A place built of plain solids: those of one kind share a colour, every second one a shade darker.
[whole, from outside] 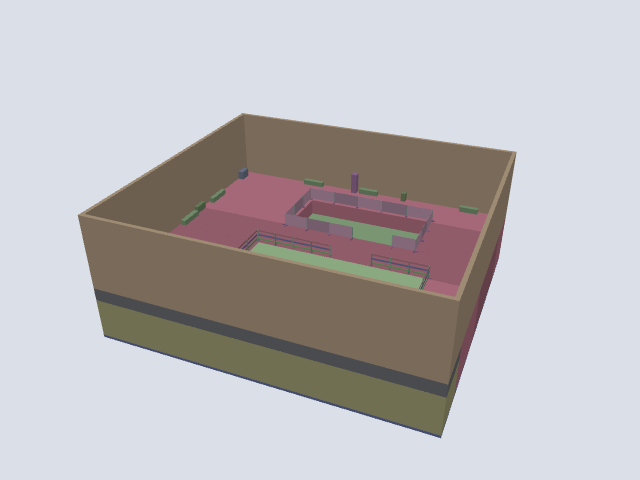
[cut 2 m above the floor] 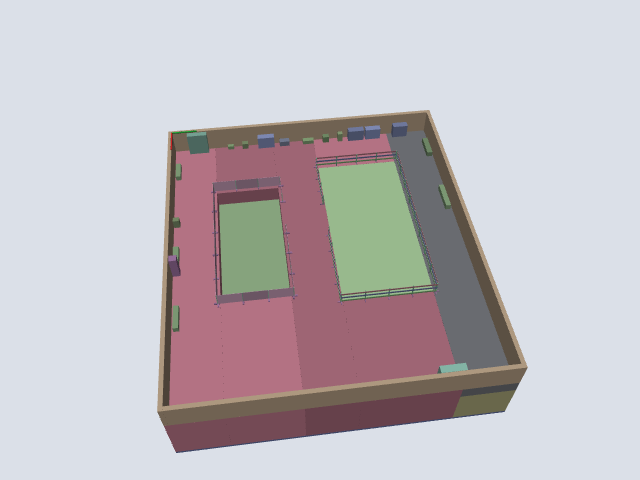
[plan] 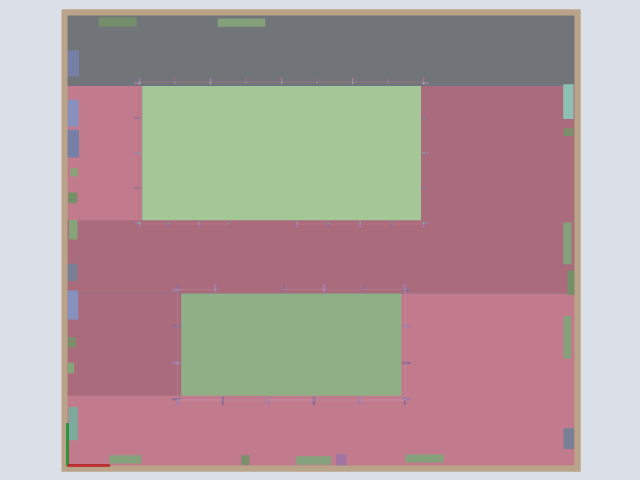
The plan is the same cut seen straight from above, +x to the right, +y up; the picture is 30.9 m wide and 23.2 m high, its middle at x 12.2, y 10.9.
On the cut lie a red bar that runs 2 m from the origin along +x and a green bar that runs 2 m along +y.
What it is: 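A town's swimming bath, shut for a repair, its basins drained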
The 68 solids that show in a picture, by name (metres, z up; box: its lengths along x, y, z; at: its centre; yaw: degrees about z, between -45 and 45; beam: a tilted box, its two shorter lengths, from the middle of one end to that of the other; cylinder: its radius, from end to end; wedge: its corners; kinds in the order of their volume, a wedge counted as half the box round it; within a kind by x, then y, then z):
{
 "surround_1": {"box": [3.9, 6.49, 4.1], "at": [1.65, 15.1, -2.05]},
 "surround_2": {"box": [5.8, 4.95, 4.1], "at": [2.6, 5.84, -2.05]},
 "surround_3": {"box": [25.1, 3.67, 4.1], "at": [12.25, 1.53, -2.05]},
 "surround_4": {"box": [25.1, 3.54, 4.1], "at": [12.25, 10.09, -2.05]},
 "surround_5": {"box": [8.67, 4.95, 4.1], "at": [20.46, 5.84, -2.05]},
 "surround_6": {"box": [7.72, 6.49, 4.1], "at": [20.94, 15.1, -2.05]},
 "floor_1": {"box": [13.48, 6.49, 4.1], "at": [10.34, 15.1, -2.05]},
 "floor_2": {"box": [10.63, 4.95, 2.79], "at": [10.81, 5.84, -2.71]},
 "surround_under_1": {"box": [25.1, 3.71, 3.1], "at": [12.25, 20.2, -2.55]},
 "wall_1": {"box": [0.3, 21.75, 5.81], "at": [-0.15, 10.88, 2.9]},
 "wall_2": {"box": [25.1, 0.3, 5.81], "at": [12.25, -0.15, 2.9]},
 "wall_3": {"box": [25.1, 0.3, 5.81], "at": [12.25, 21.9, 2.9]},
 "wall_4": {"box": [0.3, 21.75, 5.81], "at": [24.65, 10.88, 2.9]},
 "footing_1": {"box": [25.1, 22.35, 0.2], "at": [12.25, 10.88, -4.2]},
 "reel_1": {"box": [0.51, 1.4, 1.09], "at": [0.26, 7.76, 0.55]},
 "reel_2": {"box": [0.53, 1.29, 1.02], "at": [0.27, 17.03, 0.51]},
 "reel_3": {"box": [0.55, 1.35, 1.03], "at": [0.28, 15.55, 0.52]},
 "reel_4": {"box": [0.55, 1.26, 1.14], "at": [0.28, 19.43, 0.57]},
 "cupboard_1": {"box": [0.44, 1.61, 1.95], "at": [0.28, 2.02, 0.97]},
 "cupboard_2": {"box": [0.5, 1.68, 1.93], "at": [24.21, 17.59, 0.96]},
 "bench_1": {"box": [1.85, 0.45, 0.44], "at": [2.42, 21.44, 0.22]},
 "bench_2": {"box": [1.55, 0.41, 0.43], "at": [2.79, 0.3, 0.22]},
 "bench_3": {"box": [2.3, 0.4, 0.45], "at": [8.41, 21.41, 0.23]},
 "bench_4": {"box": [1.71, 0.42, 0.43], "at": [11.89, 0.24, 0.22]},
 "bench_5": {"box": [1.85, 0.39, 0.43], "at": [17.26, 0.34, 0.22]},
 "bench_6": {"box": [0.37, 2.05, 0.43], "at": [24.16, 6.2, 0.21]},
 "bench_7": {"box": [0.42, 2.02, 0.42], "at": [24.16, 10.73, 0.21]},
 "guard_panel_1": {"box": [0.02, 1.75, 1.01], "at": [5.29, 4.06, 0.58]},
 "guard_panel_2": {"box": [0.02, 1.75, 1.01], "at": [5.29, 5.84, 0.58]},
 "guard_panel_3": {"box": [0.02, 1.75, 1.01], "at": [5.29, 7.63, 0.58]},
 "guard_panel_4": {"box": [1.84, 0.02, 1.01], "at": [6.23, 8.52, 0.58]},
 "guard_panel_5": {"box": [2.17, 0.02, 1.01], "at": [6.4, 3.17, 0.58]},
 "guard_panel_6": {"box": [2.17, 0.02, 1.01], "at": [8.61, 3.17, 0.58]},
 "guard_panel_7": {"box": [2.17, 0.02, 1.01], "at": [10.81, 3.17, 0.58]},
 "guard_panel_8": {"box": [1.93, 0.02, 1.01], "at": [11.41, 8.52, 0.58]},
 "guard_panel_9": {"box": [2.17, 0.02, 1.01], "at": [13.02, 3.17, 0.58]},
 "guard_panel_10": {"box": [1.93, 0.02, 1.01], "at": [13.38, 8.52, 0.58]},
 "guard_panel_11": {"box": [2.17, 0.02, 1.01], "at": [15.22, 3.17, 0.58]},
 "guard_panel_12": {"box": [1.93, 0.02, 1.01], "at": [15.34, 8.52, 0.58]},
 "guard_panel_13": {"box": [0.02, 1.75, 1.01], "at": [16.33, 4.06, 0.58]},
 "guard_panel_14": {"box": [0.02, 1.75, 1.01], "at": [16.33, 5.84, 0.58]},
 "guard_panel_15": {"box": [0.02, 1.75, 1.01], "at": [16.33, 7.63, 0.58]},
 "blocks_1": {"box": [0.46, 0.84, 0.47], "at": [0.24, 9.34, 0.24]},
 "blocks_2": {"box": [0.51, 1.01, 0.73], "at": [24.22, 1.3, 0.37]},
 "crates_1": {"box": [0.31, 0.51, 0.32], "at": [0.17, 4.71, 0.16]},
 "crates_2": {"box": [0.44, 0.52, 0.58], "at": [0.25, 12.93, 0.29]},
 "crates_3": {"box": [0.41, 0.94, 0.35], "at": [0.27, 11.39, 0.17]},
 "crates_4": {"box": [0.34, 1.19, 0.58], "at": [24.33, 8.84, 0.29]},
 "chair_1": {"box": [0.5, 0.55, 1.8], "at": [13.24, 0.28, 0.9]},
 "drum_1": {"box": [0.4, 0.49, 0.53], "at": [0.2, 5.95, 0.26]},
 "drum_2": {"box": [0.36, 0.41, 0.8], "at": [0.31, 14.17, 0.4]},
 "drum_3": {"box": [0.39, 0.48, 0.75], "at": [8.59, 0.26, 0.38]},
 "drum_4": {"box": [0.48, 0.38, 0.69], "at": [24.22, 16.11, 0.34]},
 "guard_plank_low_1": {"box": [0.025, 6.81, 0.14], "at": [3.42, 15.1, 0.22]},
 "guard_plank_low_2": {"box": [4.38, 0.025, 0.14], "at": [5.63, 11.67, 0.22]},
 "guard_plank_low_3": {"box": [13.8, 0.025, 0.14], "at": [10.34, 18.54, 0.22]},
 "guard_plank_low_4": {"box": [6.2, 0.025, 0.14], "at": [14.14, 11.67, 0.22]},
 "guard_plank_low_5": {"box": [0.025, 6.81, 0.14], "at": [17.27, 15.1, 0.22]},
 "guard_plank_mid_1": {"box": [0.025, 6.81, 0.14], "at": [3.42, 15.1, 0.58]},
 "guard_plank_mid_2": {"box": [4.38, 0.025, 0.14], "at": [5.63, 11.67, 0.58]},
 "guard_plank_mid_3": {"box": [13.8, 0.025, 0.14], "at": [10.34, 18.54, 0.58]},
 "guard_plank_mid_4": {"box": [6.2, 0.025, 0.14], "at": [14.14, 11.67, 0.58]},
 "guard_plank_mid_5": {"box": [0.025, 6.81, 0.14], "at": [17.27, 15.1, 0.58]},
 "guard_plank_top_1": {"box": [0.025, 6.81, 0.14], "at": [3.42, 15.1, 0.94]},
 "guard_plank_top_2": {"box": [4.38, 0.025, 0.14], "at": [5.63, 11.67, 0.94]},
 "guard_plank_top_3": {"box": [13.8, 0.025, 0.14], "at": [10.34, 18.54, 0.94]},
 "guard_plank_top_4": {"box": [6.2, 0.025, 0.14], "at": [14.14, 11.67, 0.94]},
 "guard_plank_top_5": {"box": [0.025, 6.81, 0.14], "at": [17.27, 15.1, 0.94]}
}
